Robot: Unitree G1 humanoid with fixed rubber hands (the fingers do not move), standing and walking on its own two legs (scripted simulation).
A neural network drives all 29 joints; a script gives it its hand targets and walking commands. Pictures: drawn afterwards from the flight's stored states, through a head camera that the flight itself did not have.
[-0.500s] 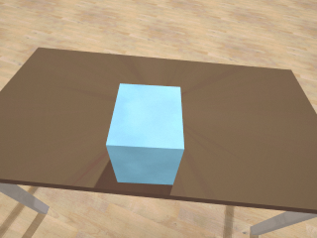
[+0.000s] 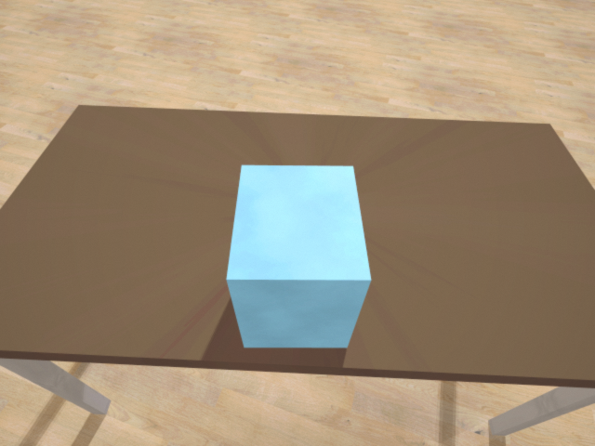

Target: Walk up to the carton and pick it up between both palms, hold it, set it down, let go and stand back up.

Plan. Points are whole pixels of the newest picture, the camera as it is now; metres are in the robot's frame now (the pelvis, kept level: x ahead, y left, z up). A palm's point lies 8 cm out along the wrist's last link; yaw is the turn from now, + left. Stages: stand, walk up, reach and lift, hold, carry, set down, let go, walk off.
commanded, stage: walk up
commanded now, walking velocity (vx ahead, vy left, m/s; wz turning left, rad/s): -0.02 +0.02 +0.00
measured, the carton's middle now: (296, 260) +0.38 +0.01 -0.01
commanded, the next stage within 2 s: stand in 1.94 s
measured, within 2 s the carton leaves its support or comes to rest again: neither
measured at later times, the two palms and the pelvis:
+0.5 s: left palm out of the picture -0.05 +0.26 -0.16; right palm out of the picture -0.02 -0.18 -0.14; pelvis -0.01 +0.05 -0.01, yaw +1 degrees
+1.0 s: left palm out of the picture -0.03 +0.23 -0.15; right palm out of the picture -0.02 -0.21 -0.15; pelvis -0.04 +0.02 -0.01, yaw -1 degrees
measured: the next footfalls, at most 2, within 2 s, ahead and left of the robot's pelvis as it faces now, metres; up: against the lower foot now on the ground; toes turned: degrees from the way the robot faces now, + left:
right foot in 1.02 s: -0.06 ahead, -0.10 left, +0.00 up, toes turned -1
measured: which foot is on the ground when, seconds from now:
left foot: down 0.00-1.00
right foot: down 0.00-0.42, up 0.44-1.00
